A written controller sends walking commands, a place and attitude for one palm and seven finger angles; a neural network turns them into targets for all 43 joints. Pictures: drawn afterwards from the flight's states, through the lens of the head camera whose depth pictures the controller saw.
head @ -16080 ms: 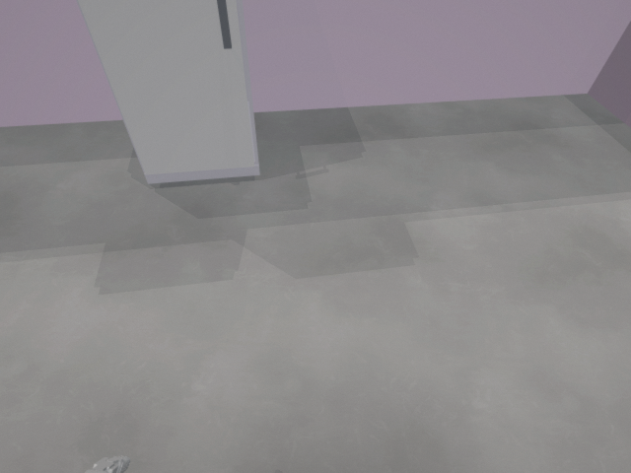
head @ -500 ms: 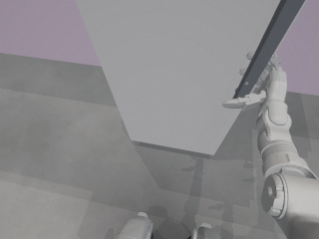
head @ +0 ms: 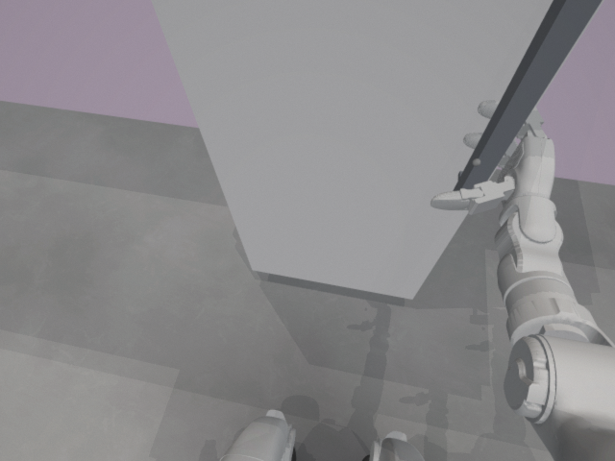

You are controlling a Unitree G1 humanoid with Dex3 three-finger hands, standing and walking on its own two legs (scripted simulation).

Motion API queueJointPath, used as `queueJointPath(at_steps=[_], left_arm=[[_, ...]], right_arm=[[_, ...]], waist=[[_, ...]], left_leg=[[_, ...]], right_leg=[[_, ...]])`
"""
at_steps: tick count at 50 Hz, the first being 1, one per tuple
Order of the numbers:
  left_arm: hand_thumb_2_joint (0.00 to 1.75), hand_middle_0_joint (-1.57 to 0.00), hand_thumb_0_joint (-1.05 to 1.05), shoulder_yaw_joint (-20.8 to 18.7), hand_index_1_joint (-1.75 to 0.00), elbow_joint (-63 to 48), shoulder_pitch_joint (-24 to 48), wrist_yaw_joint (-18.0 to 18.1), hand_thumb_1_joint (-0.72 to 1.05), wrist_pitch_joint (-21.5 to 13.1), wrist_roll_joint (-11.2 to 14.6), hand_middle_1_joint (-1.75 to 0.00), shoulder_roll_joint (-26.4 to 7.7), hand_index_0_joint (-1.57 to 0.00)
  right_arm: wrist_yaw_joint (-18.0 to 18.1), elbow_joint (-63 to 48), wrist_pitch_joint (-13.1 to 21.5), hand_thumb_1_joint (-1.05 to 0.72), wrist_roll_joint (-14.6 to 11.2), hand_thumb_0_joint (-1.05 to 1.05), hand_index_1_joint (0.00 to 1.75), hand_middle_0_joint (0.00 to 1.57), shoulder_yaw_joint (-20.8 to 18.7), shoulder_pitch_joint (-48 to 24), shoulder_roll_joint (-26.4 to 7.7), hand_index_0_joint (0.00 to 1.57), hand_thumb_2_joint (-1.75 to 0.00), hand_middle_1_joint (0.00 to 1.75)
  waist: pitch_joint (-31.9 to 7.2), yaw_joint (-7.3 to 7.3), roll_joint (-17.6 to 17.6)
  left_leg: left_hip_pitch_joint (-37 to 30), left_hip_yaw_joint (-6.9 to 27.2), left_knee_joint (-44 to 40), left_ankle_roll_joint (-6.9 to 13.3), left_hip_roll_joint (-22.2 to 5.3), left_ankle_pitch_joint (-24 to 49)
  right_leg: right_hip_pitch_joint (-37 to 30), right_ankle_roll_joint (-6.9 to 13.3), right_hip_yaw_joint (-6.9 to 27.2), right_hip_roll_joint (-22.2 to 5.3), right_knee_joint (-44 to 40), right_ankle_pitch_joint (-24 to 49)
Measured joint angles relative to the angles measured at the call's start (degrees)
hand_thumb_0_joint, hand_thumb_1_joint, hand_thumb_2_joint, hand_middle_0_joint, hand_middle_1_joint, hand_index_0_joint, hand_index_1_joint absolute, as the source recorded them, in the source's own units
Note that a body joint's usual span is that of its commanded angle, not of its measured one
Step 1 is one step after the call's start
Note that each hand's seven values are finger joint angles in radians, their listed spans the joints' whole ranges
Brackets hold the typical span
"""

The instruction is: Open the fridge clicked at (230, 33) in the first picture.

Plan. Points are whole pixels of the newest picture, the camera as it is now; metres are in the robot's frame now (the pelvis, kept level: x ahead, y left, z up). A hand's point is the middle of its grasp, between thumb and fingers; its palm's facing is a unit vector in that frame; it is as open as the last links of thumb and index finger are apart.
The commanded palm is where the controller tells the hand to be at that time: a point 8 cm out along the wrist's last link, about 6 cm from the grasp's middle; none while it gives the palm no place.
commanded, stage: slide the fingers in behind the handle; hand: right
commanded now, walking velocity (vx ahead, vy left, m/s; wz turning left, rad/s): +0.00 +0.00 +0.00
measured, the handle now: (516, 90) +0.55 -0.14 +0.16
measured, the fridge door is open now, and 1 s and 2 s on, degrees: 0 0 0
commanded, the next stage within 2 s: grip the handle and tug to test in 0.12 s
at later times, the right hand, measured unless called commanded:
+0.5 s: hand (473, 160) +0.51 -0.12 +0.08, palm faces +0.02 +1.00 -0.01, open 12.1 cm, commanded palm +0.48 -0.17 +0.08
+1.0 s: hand (476, 160) +0.50 -0.12 +0.08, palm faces +0.02 +1.00 -0.01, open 6.0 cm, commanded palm +0.48 -0.17 +0.08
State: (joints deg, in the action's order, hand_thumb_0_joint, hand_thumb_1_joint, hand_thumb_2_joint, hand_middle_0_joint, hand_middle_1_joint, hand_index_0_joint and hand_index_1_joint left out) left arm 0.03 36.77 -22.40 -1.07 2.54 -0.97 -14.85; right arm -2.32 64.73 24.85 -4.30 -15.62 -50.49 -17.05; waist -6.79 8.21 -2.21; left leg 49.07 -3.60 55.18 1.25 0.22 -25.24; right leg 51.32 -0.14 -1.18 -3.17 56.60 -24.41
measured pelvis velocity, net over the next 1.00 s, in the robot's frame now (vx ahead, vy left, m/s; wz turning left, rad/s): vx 0.01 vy -0.01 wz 0.00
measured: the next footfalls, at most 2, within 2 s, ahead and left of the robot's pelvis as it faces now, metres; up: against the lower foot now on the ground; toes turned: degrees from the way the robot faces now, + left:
none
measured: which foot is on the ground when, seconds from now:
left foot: down 0.00-1.00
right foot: down 0.00-1.00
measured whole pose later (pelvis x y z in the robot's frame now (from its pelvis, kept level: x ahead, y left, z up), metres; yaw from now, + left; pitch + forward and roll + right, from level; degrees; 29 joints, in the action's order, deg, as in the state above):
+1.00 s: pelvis +0.01 -0.01 +0.00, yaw +0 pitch +19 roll +1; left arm 0.0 36.8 -22.0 -1.4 3.3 -1.2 -14.5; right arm -0.9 64.2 25.0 -3.9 -14.9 -50.1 -15.8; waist -7.1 7.9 -2.2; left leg 48.5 -3.3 54.9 0.7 0.0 -25.7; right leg 50.9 0.3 -1.3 -2.8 56.6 -25.1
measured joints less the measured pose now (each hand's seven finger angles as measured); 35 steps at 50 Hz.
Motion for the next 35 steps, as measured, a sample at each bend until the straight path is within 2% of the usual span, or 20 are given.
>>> queueJointPath(at_steps=[13,18,25,35], left_arm=[[0.9,-0.2,0.0,0.2,-0.3,0.0,0.4,0.0,0.91,0.0,-0.2,-0.3,0.1,-0.2],[0.9,-0.2,0.0,0.2,-0.3,0.1,0.1,-0.1,0.91,0.1,-0.3,-0.3,0.2,-0.2],[0.9,-0.2,0.0,0.1,-0.3,0.2,-0.3,-0.3,0.91,0.4,-0.4,-0.3,0.3,-0.2],[0.9,-0.2,0.0,0.1,-0.3,0.0,-0.3,-0.3,0.91,0.7,-0.3,-0.3,0.4,-0.2]], right_arm=[[0.5,1.3,-0.1,0.5,0.4,-0.02,1.2,0.3,0.4,-1.5,-0.1,0.3,-0.3,1.2],[0.7,0.8,0.1,0.44,0.6,-0.02,1.22,0.32,0.4,-1.3,0.0,0.31,-0.33,1.21],[1.3,0.2,-0.2,0.21,0.4,-0.01,1.24,0.34,0.6,-0.7,0.6,0.33,-0.42,1.24],[0.9,-0.3,0.0,-0.23,0.6,-0.01,1.3,0.38,0.2,0.2,0.6,0.37,-0.61,1.3]], waist=[[0.1,0.3,0.0],[0.0,0.22,0.0],[-0.2,0.16,-0.1],[-0.3,0.13,-0.1]], left_leg=[[0.8,0.0,0.5,-0.2,-0.2,-0.3],[0.9,0.1,0.5,-0.3,-0.2,-0.4],[0.6,0.3,0.2,-0.5,-0.2,-0.4],[-0.1,0.5,-0.2,-0.6,-0.1,-0.4]], right_leg=[[0.9,0.2,0.1,0.2,0.6,-0.3],[1.1,0.3,0.0,0.2,0.7,-0.5],[0.7,0.4,-0.2,0.3,0.5,-0.6],[-0.1,0.5,-0.4,0.2,0.1,-0.8]])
